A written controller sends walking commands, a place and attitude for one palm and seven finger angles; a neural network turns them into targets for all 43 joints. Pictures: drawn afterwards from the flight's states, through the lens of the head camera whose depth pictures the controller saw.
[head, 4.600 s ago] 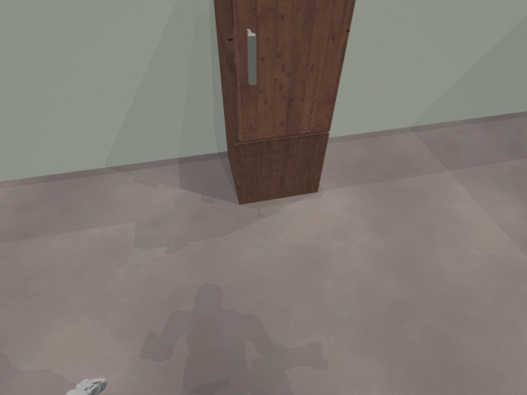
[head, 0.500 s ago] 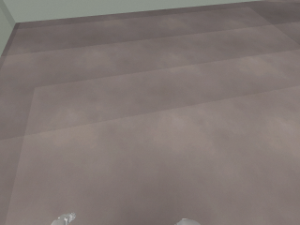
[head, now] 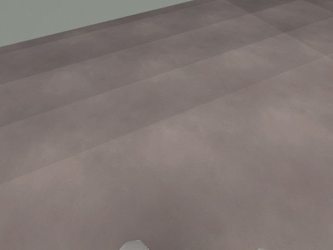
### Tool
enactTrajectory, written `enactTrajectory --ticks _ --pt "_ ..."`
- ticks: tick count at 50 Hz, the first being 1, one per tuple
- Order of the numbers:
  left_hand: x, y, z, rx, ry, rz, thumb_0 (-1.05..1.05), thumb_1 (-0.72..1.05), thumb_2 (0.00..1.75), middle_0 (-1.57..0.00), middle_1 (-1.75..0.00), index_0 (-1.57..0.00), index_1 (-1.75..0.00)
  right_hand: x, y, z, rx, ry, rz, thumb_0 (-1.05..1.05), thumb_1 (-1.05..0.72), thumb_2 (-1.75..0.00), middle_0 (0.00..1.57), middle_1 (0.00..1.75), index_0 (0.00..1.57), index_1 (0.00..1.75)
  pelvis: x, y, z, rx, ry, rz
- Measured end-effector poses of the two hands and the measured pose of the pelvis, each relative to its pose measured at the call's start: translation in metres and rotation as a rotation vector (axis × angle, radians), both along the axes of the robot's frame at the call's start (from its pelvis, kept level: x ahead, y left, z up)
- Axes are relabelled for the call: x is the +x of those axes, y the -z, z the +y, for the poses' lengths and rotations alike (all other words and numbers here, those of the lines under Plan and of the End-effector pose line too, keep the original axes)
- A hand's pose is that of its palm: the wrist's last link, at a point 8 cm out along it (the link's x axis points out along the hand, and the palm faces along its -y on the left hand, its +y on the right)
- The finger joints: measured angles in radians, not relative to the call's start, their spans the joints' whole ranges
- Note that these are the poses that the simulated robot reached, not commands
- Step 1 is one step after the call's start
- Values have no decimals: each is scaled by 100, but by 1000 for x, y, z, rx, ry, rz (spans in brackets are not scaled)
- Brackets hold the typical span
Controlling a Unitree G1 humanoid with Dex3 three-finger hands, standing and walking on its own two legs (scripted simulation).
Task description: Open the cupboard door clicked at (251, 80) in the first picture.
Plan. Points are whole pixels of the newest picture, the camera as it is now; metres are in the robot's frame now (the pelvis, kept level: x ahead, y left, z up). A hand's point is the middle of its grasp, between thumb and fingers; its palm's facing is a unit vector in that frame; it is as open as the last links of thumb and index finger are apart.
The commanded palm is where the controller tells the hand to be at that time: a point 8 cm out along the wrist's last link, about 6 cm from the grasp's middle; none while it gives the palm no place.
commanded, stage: walk to a spot facing it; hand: left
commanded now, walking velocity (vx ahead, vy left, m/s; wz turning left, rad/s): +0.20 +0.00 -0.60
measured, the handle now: out of the picture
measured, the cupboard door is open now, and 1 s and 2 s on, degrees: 0 0 0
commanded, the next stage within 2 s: turn to face it in 0.70 s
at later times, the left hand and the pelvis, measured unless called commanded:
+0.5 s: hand out of the picture +0.13 +0.21 -0.17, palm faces -0.26 -0.94 -0.22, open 7.4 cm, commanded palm none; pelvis +0.01 +0.02 +0.00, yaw -19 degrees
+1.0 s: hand (144, 227) +0.20 +0.10 -0.17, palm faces -0.37 -0.91 -0.19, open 7.3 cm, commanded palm none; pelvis +0.10 -0.05 +0.00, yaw -25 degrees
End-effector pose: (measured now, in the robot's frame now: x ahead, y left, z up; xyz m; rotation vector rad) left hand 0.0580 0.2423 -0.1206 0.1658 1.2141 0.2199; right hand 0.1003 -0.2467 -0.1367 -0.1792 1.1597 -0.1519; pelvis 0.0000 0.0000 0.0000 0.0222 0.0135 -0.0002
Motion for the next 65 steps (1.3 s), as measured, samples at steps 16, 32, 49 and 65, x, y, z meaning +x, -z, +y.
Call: enactTrajectory --ticks 16,32,49,65 --pt "4 20 56 -47 133 120 1 91 90 -20 -30 -20 -30 -63 -31 31 -86 160 -18 0 -90 -90 20 30 21 30 4 -4 39 -51 201 -20" --pt "167 10 -69 0 516 -84 1 91 90 -20 -30 -20 -30 -201 31 15 77 512 265 1 -90 -90 20 30 21 30 27 21 -16 -33 410 -8" --pt "161 14 -101 -39 479 44 0 92 90 -20 -30 -20 -30 -67 0 -42 33 492 55 0 -91 -90 19 29 20 30 95 -1 -51 -51 439 -27" --pt "179 35 -47 -47 282 139 1 91 90 -20 -30 -20 -30 20 -4 -17 -4 323 113 0 -91 -90 20 30 21 30 140 5 -23 -54 292 6"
